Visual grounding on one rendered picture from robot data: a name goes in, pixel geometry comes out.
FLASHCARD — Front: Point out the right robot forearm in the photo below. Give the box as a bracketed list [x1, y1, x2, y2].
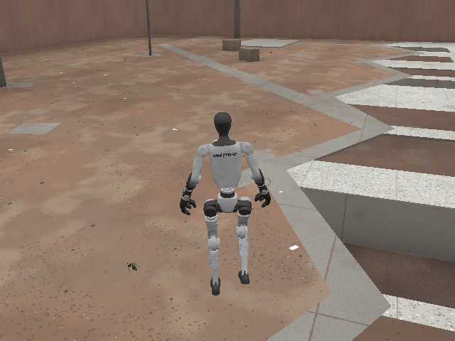
[255, 169, 268, 195]

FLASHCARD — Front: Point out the left robot forearm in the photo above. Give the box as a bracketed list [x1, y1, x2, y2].
[181, 173, 196, 201]

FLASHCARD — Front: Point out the robot left thigh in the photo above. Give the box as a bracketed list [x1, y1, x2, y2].
[203, 199, 220, 251]

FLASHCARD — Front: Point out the robot right upper arm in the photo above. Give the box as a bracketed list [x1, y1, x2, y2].
[239, 142, 262, 180]

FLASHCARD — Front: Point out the robot left shin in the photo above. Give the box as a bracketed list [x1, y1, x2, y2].
[208, 239, 219, 285]

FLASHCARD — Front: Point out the right robot hand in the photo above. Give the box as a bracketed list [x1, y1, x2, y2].
[255, 191, 271, 207]

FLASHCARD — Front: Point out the robot left upper arm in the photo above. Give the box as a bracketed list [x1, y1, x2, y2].
[190, 144, 210, 184]

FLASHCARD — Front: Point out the left robot hand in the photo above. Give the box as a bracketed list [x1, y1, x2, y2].
[180, 198, 196, 215]

